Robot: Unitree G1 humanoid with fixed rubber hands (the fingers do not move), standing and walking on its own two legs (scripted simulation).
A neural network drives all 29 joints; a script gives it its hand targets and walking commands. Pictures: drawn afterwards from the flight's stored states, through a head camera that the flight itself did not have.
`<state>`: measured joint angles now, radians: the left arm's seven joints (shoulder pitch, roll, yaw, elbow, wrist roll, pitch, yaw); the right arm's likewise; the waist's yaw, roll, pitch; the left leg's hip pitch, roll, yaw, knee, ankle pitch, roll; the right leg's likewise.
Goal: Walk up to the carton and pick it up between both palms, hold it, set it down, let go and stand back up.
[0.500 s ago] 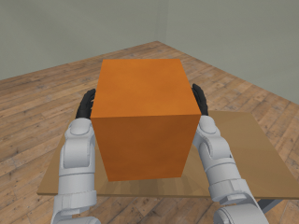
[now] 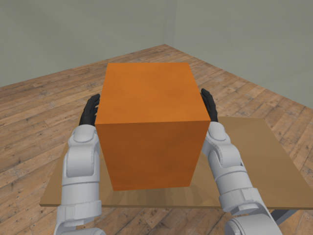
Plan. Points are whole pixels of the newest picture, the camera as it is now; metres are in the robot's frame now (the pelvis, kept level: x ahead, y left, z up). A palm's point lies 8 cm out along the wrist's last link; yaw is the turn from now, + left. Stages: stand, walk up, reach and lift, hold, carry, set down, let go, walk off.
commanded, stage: hold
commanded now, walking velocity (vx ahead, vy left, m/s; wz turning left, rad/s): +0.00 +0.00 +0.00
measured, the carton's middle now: (150, 127) +0.36 +0.01 +0.14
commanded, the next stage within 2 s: set down in 1.00 s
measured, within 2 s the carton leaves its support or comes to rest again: neither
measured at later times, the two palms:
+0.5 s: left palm (89, 126) +0.34 +0.16 +0.16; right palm (209, 121) +0.35 -0.13 +0.17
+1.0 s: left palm (87, 125) +0.35 +0.16 +0.16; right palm (207, 118) +0.36 -0.13 +0.18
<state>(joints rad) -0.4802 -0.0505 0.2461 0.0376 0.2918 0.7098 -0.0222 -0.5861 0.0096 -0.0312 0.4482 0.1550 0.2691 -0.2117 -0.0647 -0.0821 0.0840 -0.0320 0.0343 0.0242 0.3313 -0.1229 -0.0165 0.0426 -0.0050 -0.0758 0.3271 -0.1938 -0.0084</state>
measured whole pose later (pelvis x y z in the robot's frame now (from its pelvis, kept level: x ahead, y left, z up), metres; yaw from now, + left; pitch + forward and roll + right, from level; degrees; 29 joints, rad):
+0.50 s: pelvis +0.00 +0.00 +0.00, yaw +0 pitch -10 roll +0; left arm -0.46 -0.04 0.23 0.02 0.28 0.70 -0.01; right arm -0.57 0.01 -0.03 0.42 0.16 0.26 -0.21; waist -0.08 -0.08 0.08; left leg -0.05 0.03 0.02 0.34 -0.13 -0.02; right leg 0.03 0.00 -0.08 0.33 -0.19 -0.01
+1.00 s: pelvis +0.00 +0.00 +0.00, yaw +0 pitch -9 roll +0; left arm -0.47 -0.04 0.24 0.03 0.28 0.70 -0.02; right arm -0.60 0.01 -0.03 0.45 0.15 0.25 -0.21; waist -0.07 -0.08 0.07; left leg -0.05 0.04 0.02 0.33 -0.12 -0.02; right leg 0.03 0.00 -0.08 0.32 -0.19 -0.01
